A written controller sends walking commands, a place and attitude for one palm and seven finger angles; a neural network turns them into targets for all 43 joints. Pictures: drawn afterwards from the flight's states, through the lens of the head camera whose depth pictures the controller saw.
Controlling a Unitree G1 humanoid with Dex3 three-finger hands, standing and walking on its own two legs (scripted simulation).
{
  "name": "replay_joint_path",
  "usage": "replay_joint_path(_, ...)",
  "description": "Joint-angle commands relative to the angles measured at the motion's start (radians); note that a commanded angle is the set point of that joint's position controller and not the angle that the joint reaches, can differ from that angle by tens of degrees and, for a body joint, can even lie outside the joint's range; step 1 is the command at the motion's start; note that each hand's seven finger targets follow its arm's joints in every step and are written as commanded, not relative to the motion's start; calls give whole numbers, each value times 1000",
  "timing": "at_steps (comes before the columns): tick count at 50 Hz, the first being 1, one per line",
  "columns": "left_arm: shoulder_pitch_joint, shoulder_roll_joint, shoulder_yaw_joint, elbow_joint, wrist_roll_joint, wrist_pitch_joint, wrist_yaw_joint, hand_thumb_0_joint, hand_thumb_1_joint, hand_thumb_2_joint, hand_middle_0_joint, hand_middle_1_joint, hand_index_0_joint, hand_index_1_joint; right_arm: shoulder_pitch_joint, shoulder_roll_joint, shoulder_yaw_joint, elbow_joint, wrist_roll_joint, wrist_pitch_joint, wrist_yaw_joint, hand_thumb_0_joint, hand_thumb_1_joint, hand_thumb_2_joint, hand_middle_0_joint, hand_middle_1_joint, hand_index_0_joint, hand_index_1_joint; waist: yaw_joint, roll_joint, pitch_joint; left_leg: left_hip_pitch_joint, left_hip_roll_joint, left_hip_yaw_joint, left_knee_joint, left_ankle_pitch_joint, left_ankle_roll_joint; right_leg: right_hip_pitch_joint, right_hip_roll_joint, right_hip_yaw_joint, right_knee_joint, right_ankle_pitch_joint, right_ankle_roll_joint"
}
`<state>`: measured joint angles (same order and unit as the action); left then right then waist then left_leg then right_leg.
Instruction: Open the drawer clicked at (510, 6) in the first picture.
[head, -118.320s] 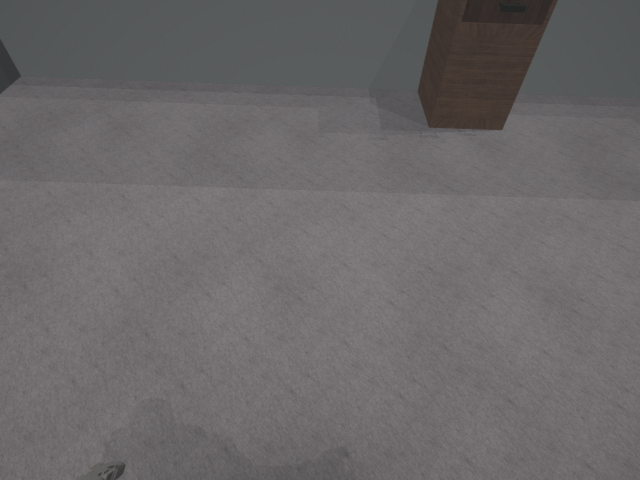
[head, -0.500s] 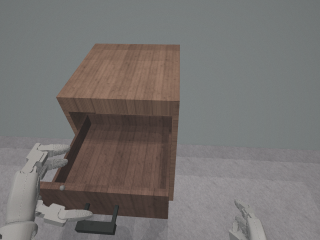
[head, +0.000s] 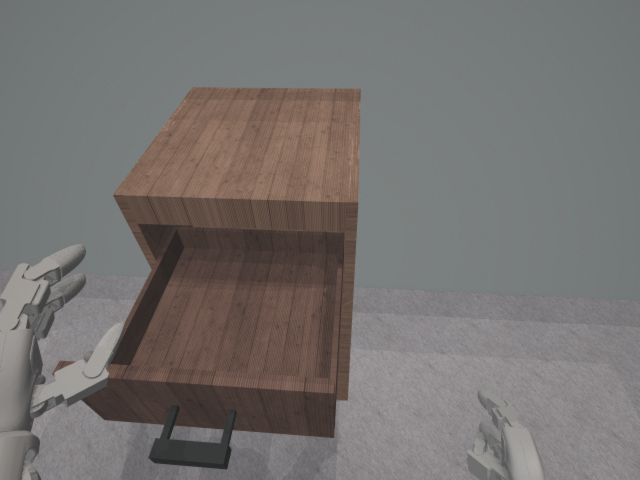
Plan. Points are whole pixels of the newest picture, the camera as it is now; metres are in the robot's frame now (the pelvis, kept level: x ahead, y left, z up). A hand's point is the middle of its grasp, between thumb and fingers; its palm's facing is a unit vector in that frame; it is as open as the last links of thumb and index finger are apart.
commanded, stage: draw the hand back to the body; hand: left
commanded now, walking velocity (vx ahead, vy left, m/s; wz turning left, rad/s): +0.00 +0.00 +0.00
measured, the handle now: (196, 434) +0.20 +0.21 -0.11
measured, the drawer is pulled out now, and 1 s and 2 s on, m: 0.30 0.30 0.30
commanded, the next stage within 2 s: step back with the hand held close in 0.28 s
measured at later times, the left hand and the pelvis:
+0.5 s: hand (83, 356) +0.18 +0.24 +0.17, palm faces +0.41 -0.79 -0.45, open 7.5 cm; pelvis -0.01 -0.01 +0.00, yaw +0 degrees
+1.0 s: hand (49, 438) +0.11 +0.23 +0.16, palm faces +0.40 -0.81 -0.43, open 7.4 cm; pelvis -0.08 +0.00 -0.02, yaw +0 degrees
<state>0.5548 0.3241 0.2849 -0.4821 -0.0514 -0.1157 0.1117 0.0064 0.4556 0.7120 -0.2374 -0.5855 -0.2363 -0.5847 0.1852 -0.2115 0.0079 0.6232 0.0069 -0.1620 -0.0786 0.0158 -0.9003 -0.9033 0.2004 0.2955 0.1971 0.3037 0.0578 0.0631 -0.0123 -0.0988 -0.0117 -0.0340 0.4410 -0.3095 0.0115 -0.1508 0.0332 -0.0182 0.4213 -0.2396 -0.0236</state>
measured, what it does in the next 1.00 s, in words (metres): shifts its weight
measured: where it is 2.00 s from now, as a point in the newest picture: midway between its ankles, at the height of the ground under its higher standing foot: outside the picture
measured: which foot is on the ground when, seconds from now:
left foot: down 0.00-1.00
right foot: down 0.00-1.00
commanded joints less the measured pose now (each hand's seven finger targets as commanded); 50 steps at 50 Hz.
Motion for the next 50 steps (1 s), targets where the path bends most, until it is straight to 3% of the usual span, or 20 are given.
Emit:
replay_joint_path(1, -55, 145, 106, -182, -5, -56, 15, 0, 795, 855, -207, -367, -207, -367, -131, -85, -30, -156, 0, -54, 1, 0, -900, -900, 200, 300, 200, 300, -2, -9, -45, -38, 53, 35, -59, 305, -3, 49, -57, -10, -52, 224, 4)
replay_joint_path(3, -53, 147, 107, -176, -6, -57, 13, 0, 865, 885, -202, -322, -202, -322, -130, -86, -31, -157, -1, -51, 3, 0, -900, -900, 200, 300, 200, 300, -1, -33, -53, -39, 52, 35, -58, 305, 0, 55, -58, -9, -53, 230, 5)
replay_joint_path(4, -68, 151, 106, -193, -4, -58, 11, 0, 900, 900, -200, -300, -200, -300, -140, -89, -32, -157, 1, -52, 4, 0, -900, -900, 200, 300, 200, 300, -2, 9, -43, -36, 51, 36, -55, 307, -2, 47, -57, -1, -63, 229, 1)
replay_joint_path(8, -62, 164, 115, -211, -3, -61, 14, 0, 900, 900, -200, -300, -200, -300, -134, -85, -29, -164, -1, -52, 6, 0, -900, -900, 200, 300, 200, 300, 2, -8, -69, -33, 52, 31, -63, 301, -3, 61, -57, -10, -50, 215, 3)
replay_joint_path(9, -74, 166, 116, -219, -2, -58, 13, 0, 900, 900, -200, -300, -200, -300, -140, -87, -28, -161, 0, -52, 5, 0, -900, -900, 200, 300, 200, 300, 1, 30, -59, -28, 50, 33, -60, 300, -5, 53, -55, -2, -61, 214, -1)
replay_joint_path(11, -59, 156, 111, -195, -4, -57, 15, 0, 900, 900, -200, -300, -200, -300, -134, -82, -27, -160, 0, -51, 5, 0, -900, -900, 200, 300, 200, 300, 0, -11, -44, -39, 53, 28, -65, 288, -4, 50, -56, -11, -57, 202, 2)
replay_joint_path(18, -61, 159, 114, -193, -4, -59, 16, 0, 900, 900, -200, -300, -200, -300, -136, -84, -30, -158, 0, -51, 6, 0, -900, -900, 200, 300, 200, 300, 1, -25, -52, -38, 52, 31, -64, 267, 0, 47, -58, -7, -62, 184, 5)
replay_joint_path(19, -70, 161, 116, -201, -3, -59, 16, 0, 900, 900, -200, -300, -200, -300, -146, -85, -31, -156, 2, -53, 4, 0, -900, -900, 200, 300, 200, 300, 0, 18, -39, -35, 48, 37, -60, 262, -1, 38, -59, 3, -75, 183, 2)
replay_joint_path(20, -200, 302, 275, -283, 12, -110, 35, 0, 900, 900, -200, -300, -200, -300, -85, -117, -35, -192, 2, -27, -7, 0, -900, -900, 200, 300, 200, 300, -50, -65, 71, -98, 57, -19, -37, 168, 12, -51, -91, 133, -121, 237, -1)
replay_joint_path(21, -102, 204, 208, -195, 21, -117, 31, 0, 900, 900, -200, -300, -200, -300, -83, -113, -41, -169, -13, -10, -9, 0, -900, -900, 200, 300, 200, 300, -65, -150, 33, -90, 53, -36, -10, 136, 18, -45, -107, 140, -126, 228, -4)
replay_joint_path(22, -47, 161, 168, -169, 29, -113, 29, 0, 900, 900, -200, -300, -200, -300, -85, -118, -45, -187, -11, 0, -6, 0, -900, -900, 200, 300, 200, 300, -69, -162, 5, -80, 48, -30, 16, 135, 20, -50, -121, 161, -123, 234, -6)
replay_joint_path(24, -32, 146, 141, -226, 41, -123, 30, 0, 900, 900, -200, -300, -200, -300, -87, -123, -49, -209, -17, 14, -2, 0, -900, -900, 200, 300, 200, 300, -77, -84, -24, -89, 48, -23, 43, 163, 17, -56, -145, 172, -105, 280, -19)
replay_joint_path(27, 72, 147, 148, -214, 41, -120, 49, 0, 900, 900, -200, -300, -200, -300, -71, -117, -56, -224, -9, 39, 1, 0, -900, -900, 200, 300, 200, 300, -75, -100, -113, -100, 79, -38, 44, 281, 19, 2, -138, 137, -38, 349, -14)
replay_joint_path(32, 114, 208, 197, -338, 35, -132, 67, 0, 900, 900, -200, -300, -200, -300, -79, -111, -62, -250, -6, 45, 1, 0, -900, -900, 200, 300, 200, 300, -70, -2, -178, -162, 121, -68, 24, 464, 15, 66, -112, 89, 67, 447, -11)
replay_joint_path(36, 143, 224, 218, -384, 28, -141, 75, 0, 900, 900, -200, -300, -200, -300, -76, -103, -63, -254, -13, 29, -1, 0, -900, -900, 200, 300, 200, 300, -64, 52, -172, -226, 145, -90, 2, 460, 12, 55, -89, 58, 116, 334, -8)
replay_joint_path(41, 142, 193, 203, -349, 29, -143, 86, 0, 900, 900, -200, -300, -200, -300, -59, -113, -63, -230, -34, 3, -10, 0, -900, -900, 200, 300, 200, 300, -72, 108, -104, -380, 191, -121, -46, 286, 38, 26, -55, 43, 184, 92, 4)
replay_joint_path(44, 109, 183, 197, -331, 31, -139, 91, 0, 900, 900, -200, -300, -200, -300, -43, -117, -63, -219, -36, -8, -16, 0, -900, -900, 200, 300, 200, 300, -77, 55, -73, -457, 181, -117, -22, 104, 42, 6, -67, 90, 168, 73, -7)
replay_joint_path(46, 83, 171, 178, -309, 35, -135, 96, 0, 900, 900, -200, -300, -200, -300, -26, -122, -62, -215, -33, -7, -16, 0, -900, -900, 200, 300, 200, 300, -86, -27, -49, -454, 119, -99, 47, -72, 32, -67, -116, 183, 61, 24, -31)
replay_joint_path(49, 28, 190, 172, -308, 46, -134, 104, 0, 900, 900, -200, -300, -200, -300, -8, -137, -72, -198, -36, 7, -14, 0, -900, -900, 200, 300, 200, 300, -96, -149, -21, -271, 20, -44, 244, -209, 1, -323, -231, 345, -170, -260, -99)
replay_joint_path(50, 17, 190, 164, -318, 49, -133, 107, 0, 900, 900, -200, -300, -200, -300, -2, -130, -67, -185, -41, 14, -15, 0, -900, -900, 200, 300, 200, 300, -97, -181, -50, -216, 19, -45, 259, -181, 5, -327, -259, 327, -172, -249, -106)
